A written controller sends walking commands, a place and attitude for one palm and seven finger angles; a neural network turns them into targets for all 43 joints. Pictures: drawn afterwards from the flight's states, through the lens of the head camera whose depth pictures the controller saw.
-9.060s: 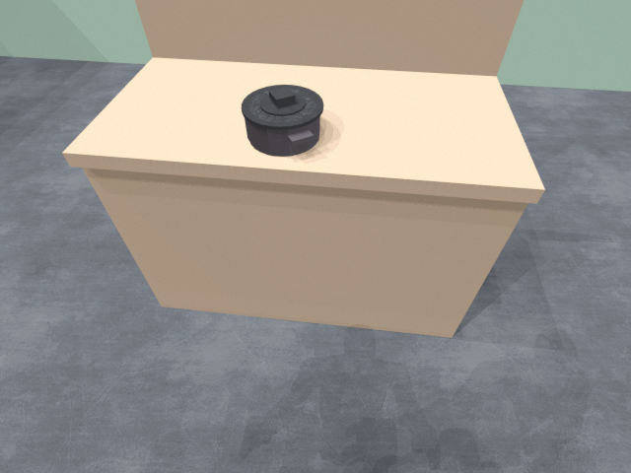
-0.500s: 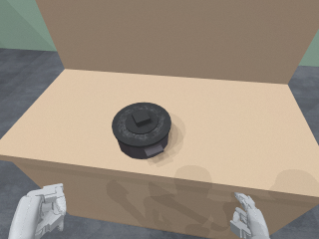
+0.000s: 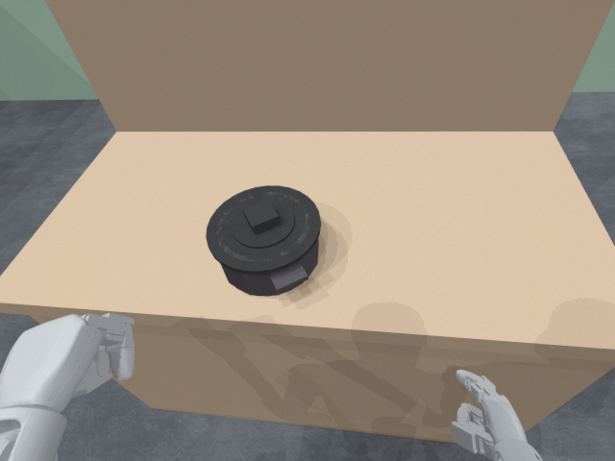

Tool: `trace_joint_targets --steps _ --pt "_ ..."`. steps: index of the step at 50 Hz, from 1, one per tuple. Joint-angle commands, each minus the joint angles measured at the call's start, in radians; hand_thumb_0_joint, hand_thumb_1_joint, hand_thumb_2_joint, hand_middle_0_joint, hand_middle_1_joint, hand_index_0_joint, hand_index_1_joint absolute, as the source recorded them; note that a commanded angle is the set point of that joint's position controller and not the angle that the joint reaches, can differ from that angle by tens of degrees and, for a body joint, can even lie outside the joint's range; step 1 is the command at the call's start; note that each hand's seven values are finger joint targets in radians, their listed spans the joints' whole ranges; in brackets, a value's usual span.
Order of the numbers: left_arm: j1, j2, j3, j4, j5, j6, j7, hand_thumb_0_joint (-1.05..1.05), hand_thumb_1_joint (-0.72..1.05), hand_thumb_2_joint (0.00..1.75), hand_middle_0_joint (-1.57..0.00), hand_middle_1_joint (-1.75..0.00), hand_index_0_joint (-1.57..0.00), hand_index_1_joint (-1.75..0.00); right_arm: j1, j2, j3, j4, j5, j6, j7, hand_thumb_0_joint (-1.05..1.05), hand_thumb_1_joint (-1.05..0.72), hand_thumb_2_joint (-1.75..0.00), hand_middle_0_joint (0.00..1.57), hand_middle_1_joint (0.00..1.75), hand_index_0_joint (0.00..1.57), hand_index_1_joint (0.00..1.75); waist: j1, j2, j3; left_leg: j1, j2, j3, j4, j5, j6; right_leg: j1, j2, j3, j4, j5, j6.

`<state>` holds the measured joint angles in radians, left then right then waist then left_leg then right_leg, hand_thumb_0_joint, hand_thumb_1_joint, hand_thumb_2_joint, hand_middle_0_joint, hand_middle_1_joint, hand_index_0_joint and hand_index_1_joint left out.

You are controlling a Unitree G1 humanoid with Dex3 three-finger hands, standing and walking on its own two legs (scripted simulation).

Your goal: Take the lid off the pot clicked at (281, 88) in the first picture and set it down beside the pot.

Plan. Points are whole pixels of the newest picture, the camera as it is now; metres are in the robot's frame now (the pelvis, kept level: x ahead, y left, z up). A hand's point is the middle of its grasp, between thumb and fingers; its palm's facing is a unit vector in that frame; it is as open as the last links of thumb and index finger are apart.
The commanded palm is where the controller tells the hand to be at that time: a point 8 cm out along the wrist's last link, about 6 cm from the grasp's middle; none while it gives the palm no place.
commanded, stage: reach forward and open the fingers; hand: left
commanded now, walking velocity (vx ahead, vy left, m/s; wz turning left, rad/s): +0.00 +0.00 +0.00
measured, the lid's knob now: (261, 215) +0.45 +0.14 +0.06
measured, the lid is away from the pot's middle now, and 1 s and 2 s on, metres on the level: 0.00 0.00 0.00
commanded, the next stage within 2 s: move the open hand above the knob in 0.90 s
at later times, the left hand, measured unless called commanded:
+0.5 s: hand (86, 340) +0.21 +0.28 +0.10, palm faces -0.24 -0.08 -0.97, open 6.6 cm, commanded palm +0.20 +0.27 +0.16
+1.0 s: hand (76, 281) +0.26 +0.31 +0.14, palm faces -0.13 -0.04 -0.99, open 10.2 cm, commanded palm +0.24 +0.29 +0.19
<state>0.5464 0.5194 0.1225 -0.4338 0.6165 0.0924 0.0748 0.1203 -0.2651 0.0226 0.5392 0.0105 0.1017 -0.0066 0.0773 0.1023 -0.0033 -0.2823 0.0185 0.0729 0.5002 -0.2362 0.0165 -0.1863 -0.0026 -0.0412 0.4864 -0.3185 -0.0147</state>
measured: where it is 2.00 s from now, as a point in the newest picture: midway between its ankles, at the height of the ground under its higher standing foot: outside the picture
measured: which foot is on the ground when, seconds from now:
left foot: down 0.00-1.00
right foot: down 0.00-1.00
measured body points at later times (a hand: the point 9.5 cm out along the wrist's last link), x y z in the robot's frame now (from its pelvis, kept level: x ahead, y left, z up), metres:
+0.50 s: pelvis -0.02 +0.01 +0.00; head +0.00 -0.04 +0.45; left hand +0.22 +0.28 +0.15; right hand +0.19 -0.21 -0.10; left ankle +0.02 +0.11 -0.74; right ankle -0.04 -0.11 -0.74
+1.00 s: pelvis -0.03 +0.03 +0.00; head -0.01 +0.00 +0.45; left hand +0.26 +0.31 +0.19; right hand +0.19 -0.16 -0.10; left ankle +0.02 +0.11 -0.74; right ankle -0.04 -0.11 -0.74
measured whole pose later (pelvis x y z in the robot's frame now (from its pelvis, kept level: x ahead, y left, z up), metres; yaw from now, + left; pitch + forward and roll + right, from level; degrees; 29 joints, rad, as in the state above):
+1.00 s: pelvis -0.03 +0.03 +0.00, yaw +3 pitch +0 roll -1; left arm -0.15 0.67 0.01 -0.05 0.77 0.05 -0.27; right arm 0.08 -0.27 0.03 0.57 0.05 0.13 0.02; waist 0.06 0.12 0.04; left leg -0.27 -0.04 0.05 0.42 -0.14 0.07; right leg -0.16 -0.05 -0.07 0.40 -0.24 0.03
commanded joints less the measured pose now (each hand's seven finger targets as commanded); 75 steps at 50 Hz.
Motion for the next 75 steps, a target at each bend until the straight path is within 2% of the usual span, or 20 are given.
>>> trace_joint_targets --steps 1,8,14,17,18,22,23,27,32,35,38,42,49,52,57,62,66,68,72,75 --pt "-0.150 0.308 0.156 -0.094 0.168 0.011 -0.026 0.00 0.57 1.03 -1.17 -1.11 -1.17 -1.11 -0.168 -0.101 -0.034 -0.173 0.012 0.001 -0.011 0.00 -0.90 -0.90 0.20 0.30 0.20 0.30 0.007 -0.074 -0.176 0.123 -0.010 -0.055 -0.030 0.216 0.029 -0.038 -0.001 0.049 -0.076 0.227 -0.009" --pt "-0.304 0.299 0.062 0.015 0.093 -0.047 -0.235 0.00 0.35 1.15 -1.09 -0.86 -1.09 -0.86 -0.166 -0.099 -0.041 -0.155 0.041 -0.027 -0.032 0.00 -0.90 -0.90 0.20 0.30 0.20 0.30 -0.048 -0.093 -0.119 0.149 -0.036 -0.063 -0.033 0.202 0.054 -0.040 -0.011 0.030 -0.123 0.303 0.025" --pt "-0.503 0.513 0.226 0.027 0.132 -0.147 -0.292 0.00 0.18 1.20 -1.01 -0.65 -1.01 -0.65 -0.150 -0.106 -0.031 -0.136 0.025 -0.040 -0.046 0.00 -0.90 -0.90 0.20 0.30 0.20 0.30 -0.019 -0.054 -0.171 0.203 -0.041 -0.079 -0.050 0.257 0.054 0.002 -0.017 0.028 -0.146 0.319 0.016" --pt "-0.425 0.445 0.222 0.055 0.108 -0.167 -0.285 0.00 0.10 1.21 -0.97 -0.54 -0.97 -0.54 -0.169 -0.099 -0.036 -0.142 0.023 -0.047 -0.026 0.00 -0.90 -0.90 0.20 0.30 0.20 0.30 -0.005 0.021 -0.169 0.229 -0.043 -0.081 -0.052 0.312 0.045 0.008 -0.007 0.019 -0.152 0.358 0.001" --pt "-0.360 0.364 0.167 0.126 0.086 -0.158 -0.287 0.00 0.07 1.22 -0.96 -0.51 -0.96 -0.51 -0.130 -0.094 -0.043 -0.136 0.025 -0.038 -0.015 0.00 -0.90 -0.90 0.20 0.30 0.20 0.30 -0.017 -0.018 -0.135 0.204 -0.038 -0.073 -0.055 0.296 0.044 0.004 -0.008 0.000 -0.150 0.349 0.008" --pt "-0.477 0.348 0.127 0.166 0.096 -0.123 -0.292 0.00 -0.04 1.25 -0.91 -0.36 -0.91 -0.36 -0.169 -0.124 -0.051 -0.136 0.041 -0.020 0.010 0.00 -0.90 -0.90 0.20 0.30 0.20 0.30 -0.028 -0.078 -0.061 0.170 -0.031 -0.069 -0.083 0.207 0.036 -0.064 -0.002 0.006 -0.177 0.247 0.007" --pt "-0.537 0.315 0.069 0.111 0.092 -0.126 -0.294 0.00 -0.07 1.26 -0.89 -0.33 -0.89 -0.33 -0.161 -0.119 -0.053 -0.149 0.043 -0.019 0.011 0.00 -0.90 -0.90 0.20 0.30 0.20 0.30 -0.041 -0.078 -0.109 0.179 -0.030 -0.067 -0.094 0.195 0.042 -0.034 -0.006 -0.006 -0.168 0.228 0.012" --pt "-0.682 0.505 0.189 -0.037 0.143 -0.164 -0.263 0.00 -0.19 1.30 -0.84 -0.19 -0.84 -0.19 -0.187 -0.113 -0.046 -0.149 0.028 -0.056 -0.003 0.00 -0.90 -0.90 0.20 0.30 0.20 0.30 -0.009 0.012 -0.271 0.263 -0.026 -0.101 -0.092 0.243 0.047 0.022 -0.005 0.012 -0.144 0.234 -0.002" --pt "-0.683 0.434 0.171 0.241 0.141 -0.114 -0.259 0.00 -0.27 1.32 -0.81 -0.08 -0.81 -0.08 -0.153 -0.127 -0.046 -0.103 0.045 -0.018 0.004 0.00 -0.90 -0.90 0.20 0.30 0.20 0.30 -0.022 -0.033 -0.096 0.184 -0.018 -0.099 -0.127 0.177 0.031 -0.054 0.008 -0.014 -0.171 0.152 -0.010" --pt "-0.732 0.283 -0.001 0.150 0.108 -0.095 -0.280 0.00 -0.28 1.33 -0.81 -0.08 -0.81 -0.08 -0.175 -0.115 -0.049 -0.139 0.049 -0.021 0.020 0.00 -0.90 -0.90 0.20 0.30 0.20 0.30 -0.033 -0.008 -0.153 0.214 -0.014 -0.104 -0.146 0.178 0.028 -0.043 0.001 -0.027 -0.154 0.146 -0.003" --pt "-0.742 0.272 -0.049 0.056 0.124 -0.085 -0.305 0.00 -0.29 1.35 -0.81 -0.08 -0.81 -0.08 -0.183 -0.107 -0.048 -0.158 0.041 -0.038 0.031 0.00 -0.90 -0.90 0.20 0.30 0.20 0.30 -0.035 -0.009 -0.253 0.268 -0.010 -0.120 -0.141 0.212 0.033 -0.014 0.006 -0.023 -0.137 0.169 -0.004" --pt "-0.880 0.576 0.207 0.163 0.206 -0.074 -0.284 0.00 -0.29 1.37 -0.81 -0.08 -0.81 -0.08 -0.168 -0.135 -0.037 -0.111 0.033 -0.022 0.011 0.00 -0.90 -0.90 0.20 0.30 0.20 0.30 -0.014 -0.025 -0.209 0.203 -0.007 -0.131 -0.146 0.175 0.031 -0.002 0.015 -0.010 -0.136 0.136 -0.021" --pt "-0.873 0.245 -0.075 0.180 0.116 -0.045 -0.332 0.00 -0.30 1.39 -0.82 -0.08 -0.82 -0.08 -0.171 -0.105 -0.038 -0.147 0.045 -0.021 0.033 0.00 -0.90 -0.90 0.20 0.30 0.20 0.30 -0.035 -0.002 -0.238 0.274 -0.001 -0.146 -0.152 0.221 0.020 -0.051 0.007 -0.033 -0.129 0.160 -0.008" --pt "-0.883 0.232 -0.106 0.225 0.142 0.014 -0.363 0.00 -0.30 1.39 -0.82 -0.08 -0.82 -0.08 -0.180 -0.121 -0.042 -0.153 0.054 -0.011 0.042 0.00 -0.90 -0.90 0.20 0.30 0.20 0.30 -0.053 -0.069 -0.187 0.221 -0.010 -0.138 -0.148 0.136 0.024 -0.068 0.019 -0.027 -0.127 0.134 -0.011" --pt "-1.224 0.519 0.071 0.120 0.219 -0.010 -0.335 0.00 -0.30 1.39 -0.82 -0.08 -0.82 -0.08 -0.179 -0.124 -0.029 -0.125 0.039 -0.034 0.005 0.00 -0.90 -0.90 0.20 0.30 0.20 0.30 -0.037 0.032 -0.312 0.264 -0.021 -0.157 -0.128 0.160 0.033 -0.010 0.013 -0.009 -0.103 0.130 -0.026" --pt "-1.034 0.349 -0.004 0.345 0.169 0.016 -0.352 0.00 -0.30 1.39 -0.82 -0.08 -0.82 -0.08 -0.138 -0.119 -0.031 -0.112 0.046 -0.035 0.025 0.00 -0.90 -0.90 0.20 0.30 0.20 0.30 -0.038 -0.020 -0.263 0.248 -0.027 -0.139 -0.103 0.291 0.026 -0.019 0.014 -0.025 -0.100 0.233 -0.024" --pt "-1.058 0.154 -0.219 0.335 0.160 0.060 -0.398 0.00 -0.30 1.39 -0.82 -0.08 -0.82 -0.08 -0.170 -0.123 -0.034 -0.136 0.062 -0.008 0.049 0.00 -0.90 -0.90 0.20 0.30 0.20 0.30 -0.063 -0.081 -0.166 0.186 -0.031 -0.110 -0.127 0.169 0.022 -0.073 0.012 -0.037 -0.120 0.173 -0.008" --pt "-1.129 0.214 -0.189 0.244 0.181 0.056 -0.403 0.00 -0.30 1.39 -0.82 -0.08 -0.82 -0.08 -0.174 -0.120 -0.034 -0.150 0.058 -0.009 0.048 0.00 -0.90 -0.90 0.20 0.30 0.20 0.30 -0.066 -0.078 -0.253 0.227 -0.036 -0.104 -0.111 0.199 0.035 -0.035 0.013 -0.027 -0.114 0.195 -0.013" --pt "-1.337 0.544 0.076 0.181 0.237 0.017 -0.358 0.00 -0.30 1.39 -0.82 -0.08 -0.82 -0.08 -0.151 -0.132 -0.031 -0.112 0.035 -0.032 0.016 0.00 -0.90 -0.90 0.20 0.30 0.20 0.30 -0.046 0.007 -0.373 0.268 -0.040 -0.130 -0.075 0.262 0.043 0.028 0.010 -0.003 -0.084 0.260 -0.026" --pt "-1.278 0.426 0.015 0.415 0.219 0.017 -0.342 0.00 -0.30 1.39 -0.82 -0.08 -0.82 -0.08 -0.124 -0.111 -0.014 -0.082 0.047 -0.018 0.011 0.00 -0.90 -0.90 0.20 0.30 0.20 0.30 -0.046 -0.037 -0.283 0.202 -0.039 -0.111 -0.097 0.274 0.031 0.011 0.007 -0.024 -0.089 0.266 -0.019"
